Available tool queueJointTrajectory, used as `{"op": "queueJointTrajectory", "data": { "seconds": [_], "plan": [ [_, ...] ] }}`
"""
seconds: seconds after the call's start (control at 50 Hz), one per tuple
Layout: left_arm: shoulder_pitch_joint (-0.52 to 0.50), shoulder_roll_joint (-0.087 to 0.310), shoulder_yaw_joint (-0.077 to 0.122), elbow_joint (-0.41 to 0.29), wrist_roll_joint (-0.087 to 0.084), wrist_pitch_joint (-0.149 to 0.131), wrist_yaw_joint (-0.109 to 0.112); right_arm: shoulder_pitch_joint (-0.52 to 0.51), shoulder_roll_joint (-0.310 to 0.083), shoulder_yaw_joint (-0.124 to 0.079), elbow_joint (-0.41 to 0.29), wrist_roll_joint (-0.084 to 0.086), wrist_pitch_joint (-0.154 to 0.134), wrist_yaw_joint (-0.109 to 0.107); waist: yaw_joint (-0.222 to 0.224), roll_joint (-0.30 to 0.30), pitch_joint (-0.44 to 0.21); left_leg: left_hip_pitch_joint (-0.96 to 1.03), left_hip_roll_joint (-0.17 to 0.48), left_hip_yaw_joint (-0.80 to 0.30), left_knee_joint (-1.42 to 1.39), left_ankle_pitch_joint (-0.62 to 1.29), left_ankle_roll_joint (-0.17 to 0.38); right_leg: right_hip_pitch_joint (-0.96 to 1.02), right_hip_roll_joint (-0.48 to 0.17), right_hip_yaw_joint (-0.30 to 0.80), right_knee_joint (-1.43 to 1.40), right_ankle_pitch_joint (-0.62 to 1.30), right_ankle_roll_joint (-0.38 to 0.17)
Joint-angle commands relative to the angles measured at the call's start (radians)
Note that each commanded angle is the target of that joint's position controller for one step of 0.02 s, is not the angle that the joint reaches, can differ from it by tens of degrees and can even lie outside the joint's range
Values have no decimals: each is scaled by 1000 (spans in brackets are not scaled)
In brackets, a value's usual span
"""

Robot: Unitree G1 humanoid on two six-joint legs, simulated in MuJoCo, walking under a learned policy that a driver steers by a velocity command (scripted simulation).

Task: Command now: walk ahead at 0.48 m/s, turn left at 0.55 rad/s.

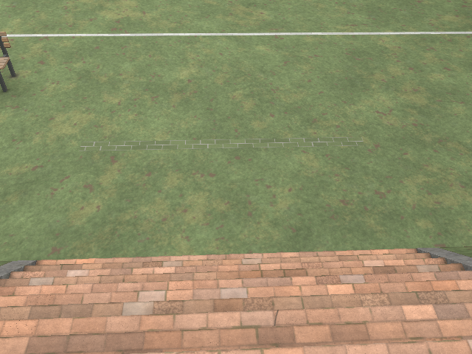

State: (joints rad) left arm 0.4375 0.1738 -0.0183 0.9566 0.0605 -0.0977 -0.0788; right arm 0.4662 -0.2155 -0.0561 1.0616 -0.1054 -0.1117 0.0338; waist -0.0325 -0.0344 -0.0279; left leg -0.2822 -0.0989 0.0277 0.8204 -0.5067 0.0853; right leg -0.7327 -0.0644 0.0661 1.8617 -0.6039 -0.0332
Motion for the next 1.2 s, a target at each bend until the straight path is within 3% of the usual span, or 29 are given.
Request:
{"op": "queueJointTrajectory", "data": {
  "seconds": [0.02,0.06,0.1,0.16,0.18,0.2,0.22,0.24,0.26,0.28,0.36,0.48,0.7,0.72,0.74,0.76,0.78,0.8,0.82,0.84,0.86,0.9,0.94,0.96,0.98,1.02,1.04,1.14,1.2],
  "plan": [
    [-53,40,6,-68,22,-10,55,-122,95,74,-102,47,-7,8,65,-37,250,-288,373,-365,-136,613,227,-288,-146,62,-794,708,13],
    [136,-49,-30,20,64,23,-9,-123,28,74,-136,0,-18,19,145,83,165,-814,101,-149,9,297,194,364,-46,-65,-725,1164,38],
    [82,18,-25,-20,42,6,8,-27,-23,75,-150,10,-44,-8,73,-107,113,-908,9,-93,150,-8,110,635,-3,-103,-1016,1377,51],
    [82,113,0,-74,80,51,2,-42,-208,62,-176,-6,-31,25,157,58,155,-724,158,-479,271,182,191,714,52,-110,-1035,904,36],
    [61,171,21,-102,55,51,3,-101,-230,53,-236,29,-15,33,178,-16,151,-511,167,-529,370,148,171,632,12,-44,-1410,715,-4],
    [57,218,41,-79,19,43,10,-43,-189,58,-220,52,15,47,140,-40,149,-284,131,-570,520,173,158,601,-47,11,-1834,788,-53],
    [262,280,80,26,29,25,15,25,-167,72,-197,4,35,95,143,-2,34,-338,72,-541,803,397,130,864,-93,7,-1670,928,-123],
    [353,337,92,60,50,17,8,253,19,85,-164,42,16,120,31,-228,-238,-674,-65,-282,1302,-218,28,1291,-272,60,-1119,1792,-346],
    [309,393,117,22,53,21,-7,297,-19,66,-189,93,20,115,68,-129,-222,-1052,-114,-183,1541,-275,-15,1333,-371,224,-1101,1878,-439],
    [186,344,120,-5,95,34,1,155,-54,70,-241,99,39,100,123,-6,-111,-1195,-25,-211,1434,-116,-54,1199,-427,322,-1197,1583,-410],
    [119,-35,-7,101,70,3,41,92,42,106,-207,30,68,70,-40,73,225,-1042,229,-229,845,527,2,382,-192,164,-1423,414,-159],
    [228,103,-37,191,65,-80,91,-121,-31,103,-221,21,56,103,43,-2,114,-891,210,-186,402,970,-37,328,-194,168,-1317,488,-188],
    [365,51,-57,228,25,-5,101,-444,-23,129,-222,-14,79,93,196,2,215,-529,204,-56,-351,897,-95,454,-139,216,-1067,265,-270],
    [327,94,-3,192,-65,38,110,-612,-69,66,-262,200,66,15,283,215,228,-361,150,59,-481,1024,-115,476,-98,38,-966,428,-176],
    [324,88,-8,195,-64,56,114,-567,-25,79,-238,194,65,0,275,95,181,-195,163,21,-407,1045,-107,395,-107,76,-900,480,-178],
    [313,68,-42,213,63,16,72,-344,11,130,-197,-50,84,64,109,-163,177,-172,251,-111,-423,846,-29,375,-149,242,-919,440,-199],
    [223,83,-22,187,54,10,47,-212,-58,97,-158,-78,86,73,67,-72,205,-80,264,-131,-500,776,-12,354,-158,274,-828,441,-205],
    [211,98,-13,193,61,17,23,-79,-103,81,-101,-53,79,74,25,39,162,105,244,-92,-572,844,-13,313,-106,253,-690,432,-185],
    [237,132,2,228,-6,31,13,37,-138,52,-35,6,60,64,-10,224,116,304,220,-2,-921,932,-24,304,12,148,-516,248,-154],
    [255,203,21,245,42,53,-39,245,-171,22,16,9,54,59,-83,234,32,668,258,36,-769,997,12,99,76,89,-220,250,-111],
    [281,121,32,242,25,54,-73,395,-232,-10,52,-18,62,58,-127,300,-119,1027,366,-74,-379,1407,147,-254,210,64,189,-176,-55],
    [257,-17,2,142,-33,15,-71,236,-294,-47,27,-46,79,63,-53,99,-193,982,491,-72,-199,1381,213,-466,119,24,162,-99,-63],
    [140,34,12,74,-17,8,-8,20,-76,11,-35,-22,67,48,0,-10,54,435,545,-199,-393,567,262,-522,-1,115,-127,236,-69],
    [137,-3,-12,86,11,18,5,2,102,69,-25,-56,54,29,47,-48,172,194,505,-125,-418,589,211,-432,-96,162,-380,469,-106],
    [135,21,11,121,10,24,-8,-1,159,92,-32,-24,34,7,60,-70,210,-74,436,3,-439,680,204,-168,-81,103,-674,743,-100],
    [168,-25,10,138,47,42,-57,-20,55,93,-26,8,-3,-10,132,154,145,-395,310,78,-353,559,131,219,-32,-27,-598,889,-86],
    [126,-16,9,120,83,35,-65,-30,71,104,-24,10,-15,-20,115,103,130,-341,313,56,-328,453,114,136,-61,28,-739,983,-90],
    [-66,72,11,31,51,38,-16,38,20,117,19,-38,-32,-15,66,84,158,-363,342,41,-145,174,75,294,-26,-41,-1050,1187,-41],
    [-175,80,14,-2,65,50,-2,196,-13,108,82,-6,-23,-18,-3,61,236,-55,467,-108,11,212,69,70,-61,-11,-1183,1051,-27]
  ]
}}
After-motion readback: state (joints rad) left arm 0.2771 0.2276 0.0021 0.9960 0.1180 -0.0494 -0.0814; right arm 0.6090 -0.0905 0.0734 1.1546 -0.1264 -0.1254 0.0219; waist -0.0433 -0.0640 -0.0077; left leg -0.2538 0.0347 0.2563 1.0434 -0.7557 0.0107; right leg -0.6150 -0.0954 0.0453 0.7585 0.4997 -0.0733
